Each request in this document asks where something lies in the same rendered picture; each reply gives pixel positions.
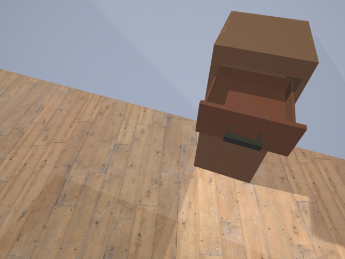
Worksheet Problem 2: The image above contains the cabinet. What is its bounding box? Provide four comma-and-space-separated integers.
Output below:
194, 11, 319, 183

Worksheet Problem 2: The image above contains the drawer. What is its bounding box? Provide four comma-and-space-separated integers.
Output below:
195, 65, 307, 156

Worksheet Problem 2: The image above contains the handle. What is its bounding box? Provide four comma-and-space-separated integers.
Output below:
223, 125, 263, 151

